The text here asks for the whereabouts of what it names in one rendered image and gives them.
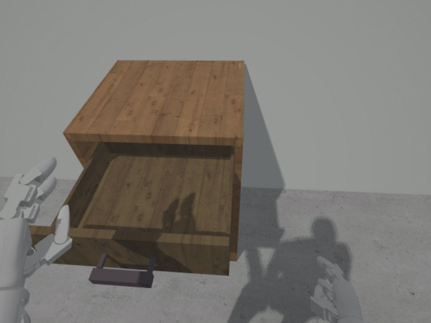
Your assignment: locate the drawer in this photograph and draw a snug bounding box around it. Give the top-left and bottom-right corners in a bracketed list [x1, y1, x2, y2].
[29, 142, 234, 276]

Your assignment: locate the left robot hand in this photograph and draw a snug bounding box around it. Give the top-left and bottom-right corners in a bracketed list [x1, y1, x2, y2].
[0, 157, 72, 288]

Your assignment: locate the right robot hand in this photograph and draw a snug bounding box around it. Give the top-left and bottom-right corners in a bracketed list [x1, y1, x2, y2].
[310, 256, 363, 323]

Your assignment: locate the cabinet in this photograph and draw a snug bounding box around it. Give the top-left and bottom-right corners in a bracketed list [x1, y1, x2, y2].
[63, 60, 244, 261]

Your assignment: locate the left robot forearm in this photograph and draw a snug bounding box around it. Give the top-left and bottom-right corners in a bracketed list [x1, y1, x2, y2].
[0, 287, 31, 323]

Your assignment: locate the handle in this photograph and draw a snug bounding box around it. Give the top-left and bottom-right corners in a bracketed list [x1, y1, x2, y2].
[88, 253, 156, 288]

